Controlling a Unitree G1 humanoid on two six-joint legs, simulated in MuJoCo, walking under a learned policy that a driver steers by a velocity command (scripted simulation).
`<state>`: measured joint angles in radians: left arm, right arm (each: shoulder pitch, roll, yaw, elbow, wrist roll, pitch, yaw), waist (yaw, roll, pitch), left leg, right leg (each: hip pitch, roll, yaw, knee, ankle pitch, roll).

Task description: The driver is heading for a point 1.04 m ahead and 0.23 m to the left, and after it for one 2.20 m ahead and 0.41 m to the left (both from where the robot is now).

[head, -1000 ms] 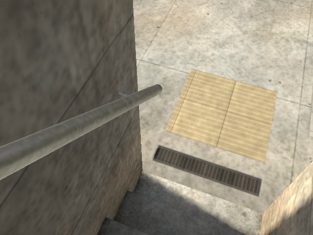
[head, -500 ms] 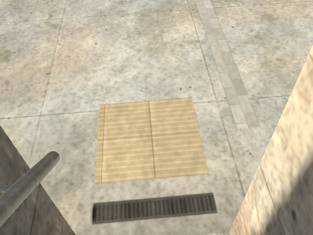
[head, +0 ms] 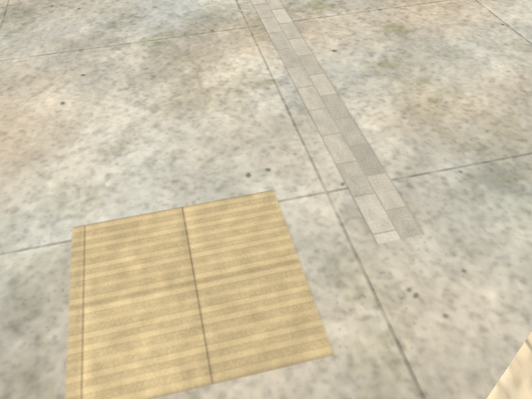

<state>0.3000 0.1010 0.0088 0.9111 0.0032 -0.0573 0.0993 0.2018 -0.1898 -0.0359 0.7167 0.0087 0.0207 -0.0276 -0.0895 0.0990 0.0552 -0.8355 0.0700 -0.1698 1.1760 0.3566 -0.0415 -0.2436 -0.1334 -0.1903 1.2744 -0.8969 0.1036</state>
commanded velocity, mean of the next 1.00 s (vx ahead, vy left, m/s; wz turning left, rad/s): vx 0.99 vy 0.03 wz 0.14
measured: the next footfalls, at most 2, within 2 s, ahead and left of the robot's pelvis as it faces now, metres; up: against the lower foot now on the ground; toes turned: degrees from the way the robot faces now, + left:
left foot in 0.10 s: +0.12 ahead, +0.14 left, -0.20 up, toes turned -9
right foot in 0.44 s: +0.51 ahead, +0.08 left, -0.40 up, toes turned +34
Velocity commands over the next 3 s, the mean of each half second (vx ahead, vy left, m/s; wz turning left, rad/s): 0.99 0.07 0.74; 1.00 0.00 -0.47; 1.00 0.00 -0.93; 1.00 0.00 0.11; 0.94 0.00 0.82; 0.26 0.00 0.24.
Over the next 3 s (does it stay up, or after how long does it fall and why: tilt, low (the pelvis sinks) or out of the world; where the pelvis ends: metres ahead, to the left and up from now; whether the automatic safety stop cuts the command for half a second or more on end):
stays up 2.31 0.48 -0.28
